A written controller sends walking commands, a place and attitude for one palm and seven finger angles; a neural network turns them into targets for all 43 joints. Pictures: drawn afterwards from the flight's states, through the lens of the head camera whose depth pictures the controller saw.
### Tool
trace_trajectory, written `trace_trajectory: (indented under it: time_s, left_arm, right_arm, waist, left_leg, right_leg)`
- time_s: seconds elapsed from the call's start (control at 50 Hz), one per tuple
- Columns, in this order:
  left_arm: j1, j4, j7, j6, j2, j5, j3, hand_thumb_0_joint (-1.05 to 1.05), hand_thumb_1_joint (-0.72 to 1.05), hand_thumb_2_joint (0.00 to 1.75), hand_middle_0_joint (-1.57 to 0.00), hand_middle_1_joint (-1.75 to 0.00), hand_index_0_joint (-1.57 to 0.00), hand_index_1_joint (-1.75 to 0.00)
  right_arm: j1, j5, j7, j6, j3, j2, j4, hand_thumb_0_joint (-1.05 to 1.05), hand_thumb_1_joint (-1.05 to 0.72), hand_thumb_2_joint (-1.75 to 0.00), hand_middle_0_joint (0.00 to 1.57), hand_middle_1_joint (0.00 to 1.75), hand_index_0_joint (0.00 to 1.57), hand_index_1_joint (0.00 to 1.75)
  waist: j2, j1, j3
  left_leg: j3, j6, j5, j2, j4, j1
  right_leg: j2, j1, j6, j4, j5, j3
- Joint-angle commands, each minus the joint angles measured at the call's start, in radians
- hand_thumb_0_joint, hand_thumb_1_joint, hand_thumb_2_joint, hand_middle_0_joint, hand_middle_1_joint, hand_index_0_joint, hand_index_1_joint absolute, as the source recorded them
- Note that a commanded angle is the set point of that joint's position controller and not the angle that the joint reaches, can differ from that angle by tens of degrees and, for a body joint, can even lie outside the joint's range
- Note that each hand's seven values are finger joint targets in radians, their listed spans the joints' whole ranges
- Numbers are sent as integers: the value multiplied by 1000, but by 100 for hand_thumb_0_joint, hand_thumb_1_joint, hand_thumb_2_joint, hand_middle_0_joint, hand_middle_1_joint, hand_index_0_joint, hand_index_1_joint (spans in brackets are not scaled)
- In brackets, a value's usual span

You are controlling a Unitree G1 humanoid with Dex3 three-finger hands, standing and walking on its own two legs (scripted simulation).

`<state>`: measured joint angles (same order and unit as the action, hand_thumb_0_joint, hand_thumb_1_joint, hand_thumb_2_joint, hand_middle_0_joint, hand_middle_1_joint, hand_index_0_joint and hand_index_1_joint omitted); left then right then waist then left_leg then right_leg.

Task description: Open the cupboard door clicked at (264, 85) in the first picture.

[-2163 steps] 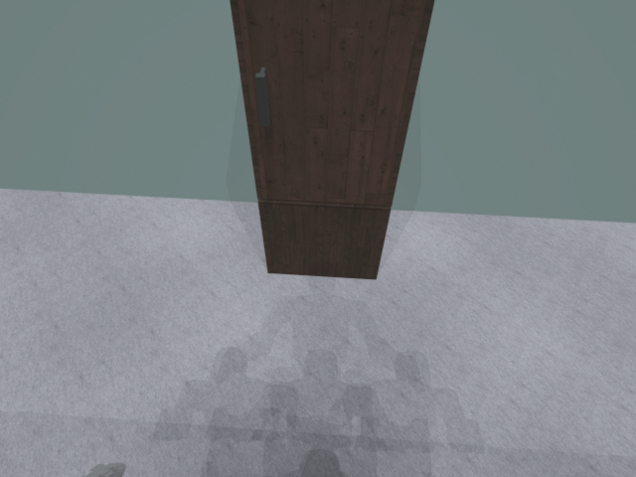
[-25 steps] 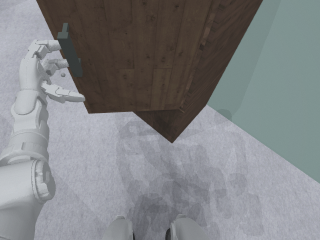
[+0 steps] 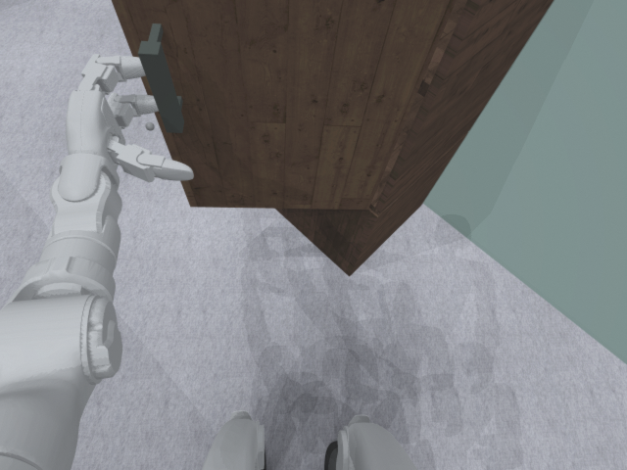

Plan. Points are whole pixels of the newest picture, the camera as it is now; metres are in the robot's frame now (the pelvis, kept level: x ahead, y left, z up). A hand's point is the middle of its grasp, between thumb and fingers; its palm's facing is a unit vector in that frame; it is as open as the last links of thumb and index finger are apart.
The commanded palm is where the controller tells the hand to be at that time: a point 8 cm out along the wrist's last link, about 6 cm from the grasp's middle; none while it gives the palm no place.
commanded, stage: slide the fingers in behind the handle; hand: left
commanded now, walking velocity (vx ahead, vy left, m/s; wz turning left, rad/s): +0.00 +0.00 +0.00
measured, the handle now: (166, 81) +0.59 +0.18 +0.08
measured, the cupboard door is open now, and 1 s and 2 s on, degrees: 46 45 45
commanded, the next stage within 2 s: move the hooked fingers beside the handle in 0.26 s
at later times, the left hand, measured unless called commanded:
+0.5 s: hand (150, 124) +0.51 +0.19 +0.08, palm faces +0.05 -1.00 -0.03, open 14.3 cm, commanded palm +0.50 +0.19 +0.08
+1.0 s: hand (147, 122) +0.52 +0.19 +0.08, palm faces +0.01 -1.00 -0.01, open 14.0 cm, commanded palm +0.50 +0.23 +0.08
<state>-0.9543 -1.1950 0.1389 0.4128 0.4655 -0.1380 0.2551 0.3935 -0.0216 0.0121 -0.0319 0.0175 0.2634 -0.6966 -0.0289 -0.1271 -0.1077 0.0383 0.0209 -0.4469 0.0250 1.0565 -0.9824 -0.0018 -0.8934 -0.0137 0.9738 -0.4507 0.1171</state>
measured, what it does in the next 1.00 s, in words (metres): stands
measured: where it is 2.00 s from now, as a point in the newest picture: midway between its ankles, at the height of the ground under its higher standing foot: outside the picture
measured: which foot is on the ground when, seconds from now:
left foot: down 0.00-1.00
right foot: down 0.00-1.00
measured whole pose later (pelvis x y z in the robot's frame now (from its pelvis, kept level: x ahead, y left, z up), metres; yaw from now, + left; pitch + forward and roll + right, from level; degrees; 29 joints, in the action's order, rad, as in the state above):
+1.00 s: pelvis +0.01 +0.01 +0.00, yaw -2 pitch +22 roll -4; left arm -0.92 -1.18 0.24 0.40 0.52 -0.11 0.37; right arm 0.40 -0.01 0.00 -0.06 0.03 0.27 -0.64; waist -0.03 -0.16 -0.11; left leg 0.01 0.03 -0.46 0.04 1.05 -0.98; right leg -0.02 -0.90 0.00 0.96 -0.45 0.08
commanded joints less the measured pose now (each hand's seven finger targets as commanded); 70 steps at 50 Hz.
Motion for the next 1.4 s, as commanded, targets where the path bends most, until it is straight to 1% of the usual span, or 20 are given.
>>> trace_trajectory:
  time_s: [0.0, 0.1, 0.16, 0.24, 0.4, 0.48, 0.52, 0.58, 0.6, 0.74, 0.8, 0.86, 0.92, 0.98, 1.04, 1.08, 1.18, 1.24, 1.28, 1.38]
  left_arm:
    - [-544, 217, 62, 56, -58, 35, -120, 0, -50, 30, -30, -120, -30, -120]
    - [-581, 203, 55, 54, -30, 43, -110, 0, -50, 30, -30, -120, -30, -120]
    - [-564, 227, 57, 61, -21, 39, -96, 0, -50, 30, -30, -120, -30, -120]
    - [-542, 252, 61, 67, -67, 31, -126, 0, -50, 30, -30, -120, -30, -120]
    - [-538, 211, 48, 58, -42, 43, -108, 0, -50, 30, -30, -120, -30, -120]
    - [-524, 213, 52, 60, -8, 45, -80, 0, -50, 30, -30, -120, -30, -120]
    - [-520, 207, 58, 59, -14, 40, -82, 0, -50, 30, -30, -120, -30, -120]
    - [-521, 200, 63, 53, 54, 43, -34, 0, -50, 30, -30, -120, -30, -120]
    - [-505, 193, 69, 49, 25, 42, -55, 0, -50, 30, -30, -120, -30, -120]
    - [-434, 182, 84, 45, 130, 34, 40, 0, -50, 30, -30, -120, -30, -120]
    - [-441, 182, 96, 36, 124, 37, 22, 0, -50, 30, -30, -120, -30, -120]
    - [-431, 176, 100, 33, 208, 34, 88, 0, -50, 30, -30, -120, -30, -120]
    - [-427, 239, 108, 48, 228, 26, 107, 0, -50, 30, -30, -120, -30, -120]
    - [-380, 236, 113, 49, 237, 25, 120, 0, -50, 30, -30, -120, -30, -120]
    - [-354, 270, 116, 53, 316, 20, 186, 0, -50, 30, -30, -120, -30, -120]
    - [-311, 278, 124, 50, 282, 14, 166, 0, -50, 30, -30, -120, -30, -120]
    - [-298, 255, 133, 45, 337, 10, 201, 0, -50, 30, -30, -120, -30, -120]
    - [-314, 284, 139, 61, 364, 9, 218, 0, -50, 30, -30, -120, -30, -120]
    - [-311, 300, 148, 66, 337, 4, 202, 0, -50, 30, -30, -120, -30, -120]
    - [-252, 249, 179, 42, 351, -10, 212, 0, -50, 30, -30, -120, -30, -120]
  right_arm:
    - [170, -4, -4, 15, -63, 174, 37, 0, -90, -90, 20, 30, 20, 30]
    - [170, -4, -8, 19, -59, 179, 35, 0, -90, -90, 20, 30, 20, 30]
    - [177, -8, -6, 19, -64, 180, 38, 0, -90, -90, 20, 30, 20, 30]
    - [170, -5, 1, 16, -65, 171, 44, 0, -90, -90, 20, 30, 20, 30]
    - [165, -2, -2, 9, -63, 174, 40, 0, -90, -90, 20, 30, 20, 30]
    - [170, -4, -2, 8, -62, 177, 45, 0, -90, -90, 20, 30, 20, 30]
    - [173, -3, -4, 8, -61, 174, 49, 0, -90, -90, 20, 30, 20, 30]
    - [173, -1, -7, 2, -59, 182, 51, 0, -90, -90, 20, 30, 20, 30]
    - [170, 1, -7, 2, -57, 177, 56, 0, -90, -90, 20, 30, 20, 30]
    - [174, 5, -13, -9, -54, 181, 71, 0, -90, -90, 20, 30, 20, 30]
    - [166, 10, -16, -13, -50, 180, 83, 0, -90, -90, 20, 30, 20, 30]
    - [173, 11, -23, -15, -46, 185, 87, 0, -90, -90, 20, 30, 20, 30]
    - [174, 9, -27, -15, -46, 182, 101, 0, -90, -90, 20, 30, 20, 30]
    - [175, 11, -25, -22, -48, 181, 103, 0, -90, -90, 20, 30, 20, 30]
    - [176, 14, -29, -29, -52, 187, 107, 0, -90, -90, 20, 30, 20, 30]
    - [166, 17, -28, -33, -50, 180, 119, 0, -90, -90, 20, 30, 20, 30]
    - [154, 22, -38, -39, -46, 185, 124, 0, -90, -90, 20, 30, 20, 30]
    - [156, 21, -45, -36, -48, 189, 123, 0, -90, -90, 20, 30, 20, 30]
    - [156, 19, -44, -34, -51, 184, 120, 0, -90, -90, 20, 30, 20, 30]
    - [155, 24, -47, -41, -51, 193, 120, 0, -90, -90, 20, 30, 20, 30]
  waist:
    - [-143, -127, -422]
    - [-146, -133, -401]
    - [-158, -123, -467]
    - [-168, -116, -471]
    - [-133, -123, -398]
    - [-155, -107, -439]
    - [-139, -115, -432]
    - [-133, -105, -430]
    - [-141, -105, -425]
    - [-110, -77, -440]
    - [-111, -86, -404]
    - [-114, -72, -411]
    - [-156, -60, -470]
    - [-137, -51, -475]
    - [-143, -32, -508]
    - [-139, -26, -494]
    - [-108, -31, -423]
    - [-128, -30, -464]
    - [-157, -29, -485]
    - [-111, -25, -444]
  left_leg:
    - [79, -8, 328, 5, -121, 549]
    - [79, -4, 278, 0, -124, 514]
    - [86, -8, 360, 5, -114, 565]
    - [85, -12, 407, 6, -115, 590]
    - [79, -8, 334, 4, -126, 532]
    - [84, -12, 367, 3, -124, 555]
    - [82, -7, 369, 3, -119, 545]
    - [78, -7, 350, 4, -122, 518]
    - [72, -6, 352, 0, -122, 517]
    - [55, 0, 371, 0, -119, 483]
    - [49, 3, 323, -2, -126, 451]
    - [43, 6, 327, -1, -123, 431]
    - [41, 4, 392, 0, -117, 472]
    - [40, 0, 432, 5, -117, 486]
    - [31, 1, 462, 6, -115, 489]
    - [25, 0, 468, 4, -123, 485]
    - [13, 5, 402, 4, -131, 421]
    - [19, 3, 431, 7, -129, 461]
    - [20, -1, 465, 8, -123, 494]
    - [17, 1, 455, 9, -129, 459]
  right_leg:
    - [-50, -40, -19, -119, 227, -44]
    - [-47, -49, -20, -114, 201, -47]
    - [-48, -42, -20, -104, 238, -46]
    - [-52, -34, -20, -106, 258, -42]
    - [-50, -38, -18, -116, 231, -43]
    - [-49, -31, -21, -107, 238, -42]
    - [-52, -30, -20, -107, 243, -42]
    - [-50, -16, -18, -105, 238, -46]
    - [-50, -14, -19, -110, 240, -46]
    - [-54, 45, -15, -111, 273, -53]
    - [-53, 41, -13, -115, 245, -55]
    - [-53, 63, -12, -114, 256, -62]
    - [-55, 81, -15, -101, 298, -63]
    - [-58, 96, -10, -103, 324, -61]
    - [-59, 133, -9, -101, 361, -67]
    - [-61, 153, -8, -105, 372, -65]
    - [-60, 166, -4, -116, 354, -72]
    - [-59, 159, -5, -112, 361, -75]
    - [-59, 152, -5, -110, 374, -72]
    - [-59, 163, -3, -115, 375, -69]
